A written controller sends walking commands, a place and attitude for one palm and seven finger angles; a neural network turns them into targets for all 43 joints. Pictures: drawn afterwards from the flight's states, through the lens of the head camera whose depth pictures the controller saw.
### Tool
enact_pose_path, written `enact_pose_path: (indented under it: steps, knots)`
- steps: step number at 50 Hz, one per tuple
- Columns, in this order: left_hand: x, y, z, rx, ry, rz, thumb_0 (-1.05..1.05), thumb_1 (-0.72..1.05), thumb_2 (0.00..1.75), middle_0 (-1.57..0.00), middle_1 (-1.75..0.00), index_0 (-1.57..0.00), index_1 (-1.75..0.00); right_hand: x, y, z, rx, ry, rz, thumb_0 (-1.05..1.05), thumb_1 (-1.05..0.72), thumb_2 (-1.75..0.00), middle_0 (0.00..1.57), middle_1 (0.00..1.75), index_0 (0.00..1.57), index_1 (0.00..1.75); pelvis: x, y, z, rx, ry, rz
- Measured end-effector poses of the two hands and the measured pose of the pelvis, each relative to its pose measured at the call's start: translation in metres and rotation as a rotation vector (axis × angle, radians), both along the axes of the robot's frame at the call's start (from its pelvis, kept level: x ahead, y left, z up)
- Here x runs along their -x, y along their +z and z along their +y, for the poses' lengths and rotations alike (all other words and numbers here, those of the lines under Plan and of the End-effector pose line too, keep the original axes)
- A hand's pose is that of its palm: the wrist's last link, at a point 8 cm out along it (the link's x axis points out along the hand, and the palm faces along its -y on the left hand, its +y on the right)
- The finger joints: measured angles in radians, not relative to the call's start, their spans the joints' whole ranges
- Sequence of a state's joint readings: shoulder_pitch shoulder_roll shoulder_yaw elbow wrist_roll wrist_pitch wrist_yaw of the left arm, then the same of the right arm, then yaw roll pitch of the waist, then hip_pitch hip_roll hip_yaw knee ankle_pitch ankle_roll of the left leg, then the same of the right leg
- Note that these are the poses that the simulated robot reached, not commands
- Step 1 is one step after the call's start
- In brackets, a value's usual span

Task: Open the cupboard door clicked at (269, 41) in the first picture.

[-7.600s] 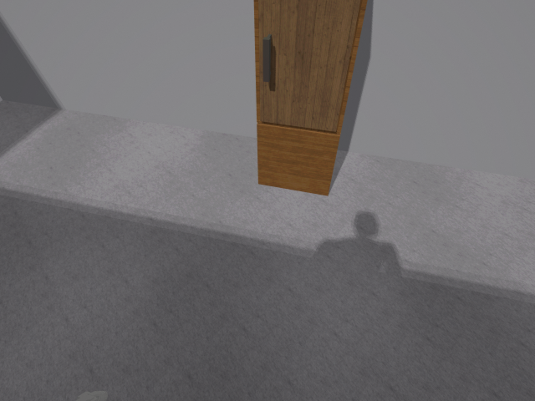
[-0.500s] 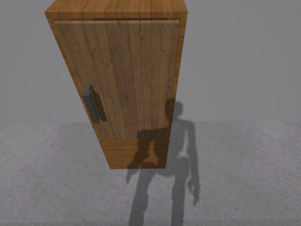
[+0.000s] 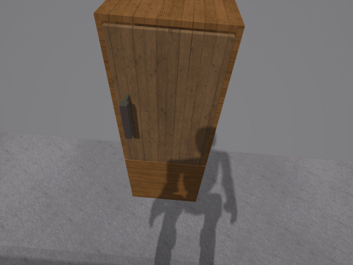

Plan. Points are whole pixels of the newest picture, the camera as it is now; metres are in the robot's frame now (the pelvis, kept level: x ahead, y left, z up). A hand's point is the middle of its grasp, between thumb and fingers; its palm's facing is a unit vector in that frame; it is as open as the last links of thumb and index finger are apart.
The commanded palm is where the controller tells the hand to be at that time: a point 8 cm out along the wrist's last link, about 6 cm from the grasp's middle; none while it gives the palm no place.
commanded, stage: come to a stop and stand still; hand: left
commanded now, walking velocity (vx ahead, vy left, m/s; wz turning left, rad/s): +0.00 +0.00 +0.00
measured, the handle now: (128, 117) +0.58 +0.21 -0.05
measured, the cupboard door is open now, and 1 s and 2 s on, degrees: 0 0 0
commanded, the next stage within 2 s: look again from close up in 0.32 s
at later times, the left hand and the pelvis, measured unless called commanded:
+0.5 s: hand out of the picture -0.05 +0.14 -0.18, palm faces +0.00 -0.99 -0.14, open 7.4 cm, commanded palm none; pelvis -0.02 -0.01 +0.00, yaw +0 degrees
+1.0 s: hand out of the picture +0.01 +0.16 -0.17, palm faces -0.02 -0.98 -0.19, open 7.3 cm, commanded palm none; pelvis +0.00 -0.01 +0.00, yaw -2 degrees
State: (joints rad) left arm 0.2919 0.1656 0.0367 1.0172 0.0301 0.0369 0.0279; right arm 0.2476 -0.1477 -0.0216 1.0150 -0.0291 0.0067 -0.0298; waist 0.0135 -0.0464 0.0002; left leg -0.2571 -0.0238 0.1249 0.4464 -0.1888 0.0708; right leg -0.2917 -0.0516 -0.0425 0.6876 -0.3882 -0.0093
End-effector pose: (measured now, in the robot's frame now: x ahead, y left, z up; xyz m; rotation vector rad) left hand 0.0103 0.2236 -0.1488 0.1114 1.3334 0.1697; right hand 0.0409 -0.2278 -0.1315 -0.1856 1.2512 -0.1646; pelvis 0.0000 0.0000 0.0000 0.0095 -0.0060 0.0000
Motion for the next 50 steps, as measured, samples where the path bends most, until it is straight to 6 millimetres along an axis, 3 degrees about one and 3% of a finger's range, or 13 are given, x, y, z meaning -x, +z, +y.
enact_pose_path:
  steps: [8,15,22,27,33,38,50]
  knots:
    - [0.058,0.002,-0.021,0.029,-0.010,0.123,0.00,0.91,0.90,-0.20,-0.30,-0.20,-0.30,0.020,-0.006,-0.005,-0.024,-0.022,0.028,0.01,-0.94,-0.90,0.20,0.30,0.20,0.30,0.011,0.001,-0.003,0.011,-0.008,-0.011]
    - [0.073,-0.001,-0.034,0.060,-0.009,0.147,0.00,0.91,0.90,-0.20,-0.30,-0.20,-0.30,0.056,-0.007,-0.002,-0.033,-0.035,0.109,0.01,-0.92,-0.90,0.19,0.30,0.20,0.30,0.017,0.002,-0.007,0.016,-0.007,-0.017]
    - [0.068,-0.002,-0.038,0.057,-0.018,0.119,0.00,0.91,0.90,-0.20,-0.30,-0.20,-0.30,0.087,-0.010,0.010,-0.065,-0.052,0.180,0.01,-0.91,-0.90,0.19,0.30,0.20,0.30,0.021,0.002,-0.008,0.022,-0.003,-0.013]
    - [0.056,-0.005,-0.026,0.028,-0.053,0.090,0.00,0.91,0.90,-0.21,-0.30,-0.20,-0.30,0.090,-0.020,0.016,-0.087,-0.068,0.149,0.01,-0.91,-0.90,0.19,0.30,0.20,0.30,0.023,-0.007,-0.003,0.036,0.001,-0.007]
    - [0.026,0.003,-0.004,-0.037,-0.058,0.012,0.00,0.91,0.90,-0.20,-0.30,-0.20,-0.30,0.082,-0.028,0.025,-0.115,-0.064,0.118,0.01,-0.91,-0.90,0.19,0.30,0.20,0.30,0.017,-0.008,0.001,0.020,-0.005,-0.009]
    - [0.010,0.010,0.002,-0.058,-0.064,-0.028,0.00,0.91,0.90,-0.20,-0.30,-0.20,-0.30,0.070,-0.027,0.021,-0.110,-0.052,0.107,0.02,-0.92,-0.90,0.20,0.30,0.20,0.30,0.012,-0.005,0.001,0.011,-0.015,-0.008]
    - [0.005,0.005,-0.013,-0.015,-0.078,0.020,0.01,0.92,0.90,-0.20,-0.30,-0.20,-0.30,0.047,-0.015,0.002,-0.061,-0.054,0.081,0.01,-0.91,-0.90,0.19,0.30,0.20,0.30,0.001,-0.001,-0.006,0.006,-0.032,-0.013]
